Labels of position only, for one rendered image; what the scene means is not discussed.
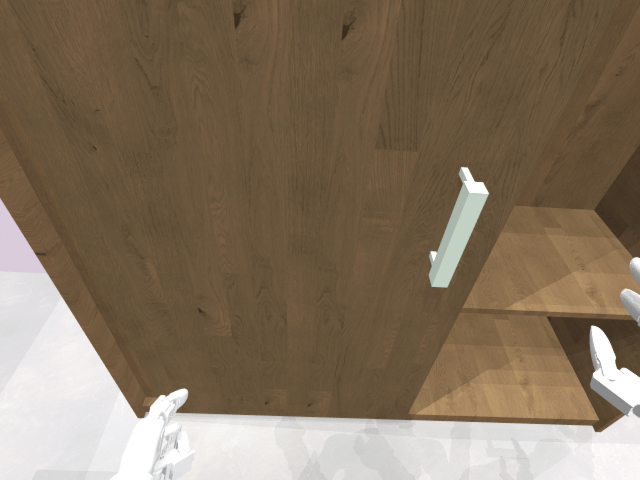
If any robot left hand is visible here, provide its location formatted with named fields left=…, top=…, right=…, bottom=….
left=117, top=389, right=195, bottom=480

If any handle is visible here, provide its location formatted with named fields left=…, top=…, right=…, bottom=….
left=429, top=167, right=489, bottom=288

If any wardrobe door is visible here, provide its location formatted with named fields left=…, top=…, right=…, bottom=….
left=0, top=0, right=620, bottom=420
left=0, top=83, right=157, bottom=397

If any robot right hand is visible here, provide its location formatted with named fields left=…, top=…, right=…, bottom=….
left=590, top=257, right=640, bottom=418

